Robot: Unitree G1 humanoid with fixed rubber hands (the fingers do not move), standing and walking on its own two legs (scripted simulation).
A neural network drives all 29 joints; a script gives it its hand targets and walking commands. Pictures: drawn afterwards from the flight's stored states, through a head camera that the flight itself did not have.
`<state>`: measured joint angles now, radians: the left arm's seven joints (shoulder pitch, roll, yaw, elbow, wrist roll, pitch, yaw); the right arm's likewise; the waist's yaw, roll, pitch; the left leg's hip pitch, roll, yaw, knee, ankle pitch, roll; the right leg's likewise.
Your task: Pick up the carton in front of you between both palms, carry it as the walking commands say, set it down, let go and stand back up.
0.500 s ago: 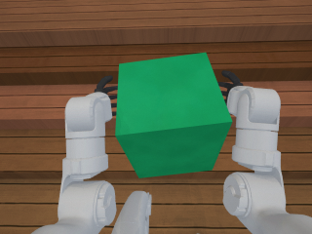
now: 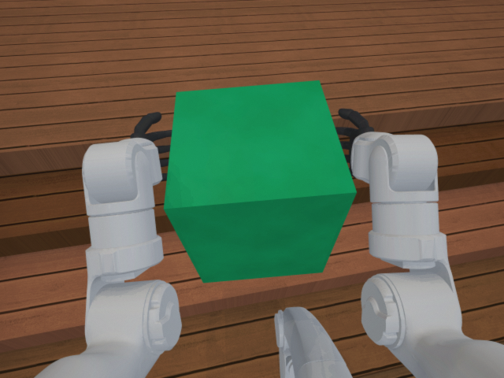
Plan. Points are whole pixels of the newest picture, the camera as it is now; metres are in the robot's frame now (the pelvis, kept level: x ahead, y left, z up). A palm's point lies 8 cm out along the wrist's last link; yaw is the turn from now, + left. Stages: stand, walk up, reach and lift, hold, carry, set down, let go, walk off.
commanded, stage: carry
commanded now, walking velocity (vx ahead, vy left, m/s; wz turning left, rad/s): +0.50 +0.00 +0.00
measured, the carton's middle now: (256, 190) +0.39 -0.03 +0.08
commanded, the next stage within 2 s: none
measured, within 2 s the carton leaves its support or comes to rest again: neither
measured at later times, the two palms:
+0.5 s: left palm out of the picture +0.68 +0.17 +0.30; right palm out of the picture +0.72 -0.13 +0.30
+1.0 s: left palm out of the picture +1.06 +0.14 +0.42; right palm out of the picture +1.03 -0.15 +0.43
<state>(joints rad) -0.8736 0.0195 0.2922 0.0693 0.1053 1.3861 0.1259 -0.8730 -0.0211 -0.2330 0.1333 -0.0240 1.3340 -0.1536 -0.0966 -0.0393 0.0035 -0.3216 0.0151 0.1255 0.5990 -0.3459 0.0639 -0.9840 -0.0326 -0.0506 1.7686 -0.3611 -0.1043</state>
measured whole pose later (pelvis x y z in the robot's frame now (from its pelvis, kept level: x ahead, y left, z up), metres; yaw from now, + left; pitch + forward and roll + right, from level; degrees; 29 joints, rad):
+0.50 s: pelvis +0.31 -0.02 +0.11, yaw +1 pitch +4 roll -1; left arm -0.96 0.00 0.24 0.13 0.02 1.36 0.20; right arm -0.95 -0.04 -0.36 0.08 -0.11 1.40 -0.11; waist 0.13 0.02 0.02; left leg -1.07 0.03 0.02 1.85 -0.51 0.12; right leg -0.26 0.00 -0.13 0.54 -0.35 -0.06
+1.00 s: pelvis +0.66 +0.02 +0.23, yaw +0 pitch +4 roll -1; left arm -0.93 0.01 0.32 0.04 0.13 1.40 0.11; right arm -0.94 -0.01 -0.26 0.10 -0.02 1.34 -0.19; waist -0.12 -0.01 0.00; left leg -0.06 0.04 0.11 0.36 -0.37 0.01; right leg -1.13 -0.08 -0.11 1.48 -0.44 -0.13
